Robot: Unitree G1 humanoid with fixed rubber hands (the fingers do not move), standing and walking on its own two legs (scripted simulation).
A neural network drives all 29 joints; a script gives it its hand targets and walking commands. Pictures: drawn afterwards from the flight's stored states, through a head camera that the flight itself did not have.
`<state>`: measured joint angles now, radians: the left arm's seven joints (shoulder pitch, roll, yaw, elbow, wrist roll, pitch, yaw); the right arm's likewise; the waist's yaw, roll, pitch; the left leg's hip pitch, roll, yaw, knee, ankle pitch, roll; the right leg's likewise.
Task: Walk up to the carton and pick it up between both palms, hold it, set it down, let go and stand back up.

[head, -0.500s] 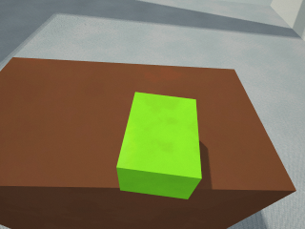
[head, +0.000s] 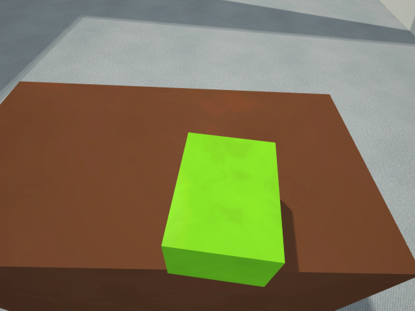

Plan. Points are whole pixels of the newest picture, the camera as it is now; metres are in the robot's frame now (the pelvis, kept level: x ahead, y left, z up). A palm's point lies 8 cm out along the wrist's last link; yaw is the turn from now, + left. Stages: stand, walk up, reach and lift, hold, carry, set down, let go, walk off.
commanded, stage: walk up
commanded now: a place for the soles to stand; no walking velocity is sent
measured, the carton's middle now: (223, 204) +0.34 -0.02 -0.01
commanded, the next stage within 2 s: reach and lift in 0.68 s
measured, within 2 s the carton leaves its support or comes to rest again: neither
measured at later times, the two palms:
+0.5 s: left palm out of the picture +0.08 +0.29 -0.11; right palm out of the picture +0.08 -0.32 -0.11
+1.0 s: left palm (73, 306) +0.16 +0.26 -0.09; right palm out of the picture +0.14 -0.33 -0.09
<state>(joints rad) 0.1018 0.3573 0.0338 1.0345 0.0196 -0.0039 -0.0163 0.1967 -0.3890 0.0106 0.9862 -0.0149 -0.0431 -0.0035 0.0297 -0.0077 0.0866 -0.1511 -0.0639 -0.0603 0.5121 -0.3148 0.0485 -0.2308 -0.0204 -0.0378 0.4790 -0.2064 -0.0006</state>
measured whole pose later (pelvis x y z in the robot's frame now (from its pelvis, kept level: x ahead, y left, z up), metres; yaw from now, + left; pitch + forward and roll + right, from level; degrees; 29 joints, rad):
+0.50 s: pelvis +0.00 -0.01 +0.00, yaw +0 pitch -3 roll +0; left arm 0.08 0.36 0.03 1.11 0.02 0.00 -0.02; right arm 0.20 -0.39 0.01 0.99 -0.01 -0.04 -0.01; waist 0.03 0.00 0.09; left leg -0.11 -0.06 -0.06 0.46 -0.29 0.04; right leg -0.21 -0.02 -0.04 0.46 -0.20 0.00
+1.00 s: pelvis -0.01 -0.03 -0.02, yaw -2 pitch -4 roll -1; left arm 0.07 0.36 0.06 0.50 0.04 0.48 0.01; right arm 0.07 -0.37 -0.08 0.91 -0.03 -0.13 0.05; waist 0.03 -0.01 0.15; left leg -0.20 -0.01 -0.05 0.69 -0.41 0.00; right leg -0.29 0.04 -0.04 0.64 -0.28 -0.03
